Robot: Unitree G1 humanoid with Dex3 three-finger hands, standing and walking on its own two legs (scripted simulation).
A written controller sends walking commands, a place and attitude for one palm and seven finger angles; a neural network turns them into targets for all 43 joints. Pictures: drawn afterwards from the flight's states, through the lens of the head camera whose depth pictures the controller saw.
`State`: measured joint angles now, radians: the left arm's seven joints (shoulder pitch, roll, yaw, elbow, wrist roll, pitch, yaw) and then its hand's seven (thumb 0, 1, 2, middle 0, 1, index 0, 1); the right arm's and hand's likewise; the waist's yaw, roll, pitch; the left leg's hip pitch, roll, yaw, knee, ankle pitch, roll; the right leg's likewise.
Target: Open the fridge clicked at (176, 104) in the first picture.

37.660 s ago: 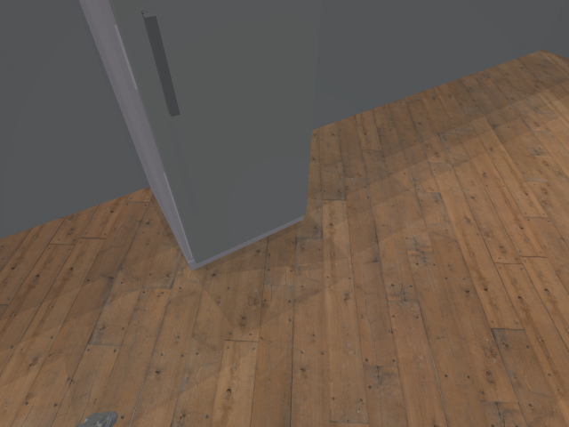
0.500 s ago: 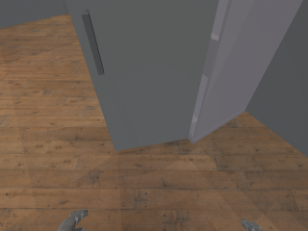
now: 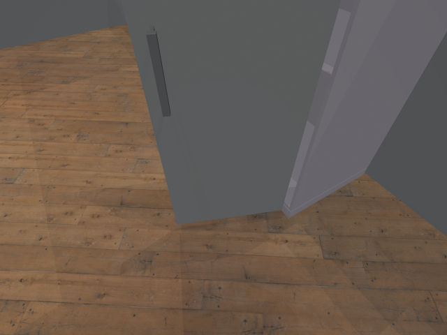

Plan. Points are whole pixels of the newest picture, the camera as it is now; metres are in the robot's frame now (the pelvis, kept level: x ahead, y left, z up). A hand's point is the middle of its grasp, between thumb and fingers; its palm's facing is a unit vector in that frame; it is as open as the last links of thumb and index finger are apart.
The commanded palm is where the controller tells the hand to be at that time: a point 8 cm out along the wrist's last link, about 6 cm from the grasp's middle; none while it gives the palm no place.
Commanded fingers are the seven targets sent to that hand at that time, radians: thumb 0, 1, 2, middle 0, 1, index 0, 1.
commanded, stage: let the arm hang, fingers relaxed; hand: left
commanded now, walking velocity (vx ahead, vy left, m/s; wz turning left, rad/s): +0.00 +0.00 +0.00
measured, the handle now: (159, 74) +0.70 +0.22 +0.12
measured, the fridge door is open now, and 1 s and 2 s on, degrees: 68 68 68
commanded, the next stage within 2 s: look to check the result in 0.34 s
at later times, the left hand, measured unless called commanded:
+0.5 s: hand out of the picture +0.11 +0.23 -0.15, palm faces -0.05 -0.95 -0.31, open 7.4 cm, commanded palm none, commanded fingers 0.00 0.90 0.90 -0.20 -0.30 -0.20 -0.30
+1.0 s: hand out of the picture +0.13 +0.23 -0.15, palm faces -0.04 -0.94 -0.34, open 7.4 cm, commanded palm none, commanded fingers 0.00 0.90 0.90 -0.20 -0.30 -0.20 -0.30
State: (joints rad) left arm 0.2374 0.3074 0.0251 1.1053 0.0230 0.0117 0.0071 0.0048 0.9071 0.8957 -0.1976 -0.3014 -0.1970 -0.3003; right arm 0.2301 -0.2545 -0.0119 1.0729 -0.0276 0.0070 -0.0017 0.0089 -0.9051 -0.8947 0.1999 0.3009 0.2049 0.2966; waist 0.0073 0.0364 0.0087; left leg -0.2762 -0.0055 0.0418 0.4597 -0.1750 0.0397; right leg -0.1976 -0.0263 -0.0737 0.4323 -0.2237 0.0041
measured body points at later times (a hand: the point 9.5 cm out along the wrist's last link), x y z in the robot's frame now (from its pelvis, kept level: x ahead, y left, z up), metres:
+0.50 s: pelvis +0.03 +0.00 +0.01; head +0.05 +0.00 +0.46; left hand +0.12 +0.28 -0.13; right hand +0.12 -0.30 -0.12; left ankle +0.05 +0.09 -0.74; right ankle +0.01 -0.13 -0.74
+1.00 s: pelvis +0.05 -0.02 +0.01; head +0.06 -0.02 +0.46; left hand +0.13 +0.27 -0.12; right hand +0.13 -0.31 -0.13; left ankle +0.05 +0.09 -0.74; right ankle +0.01 -0.13 -0.74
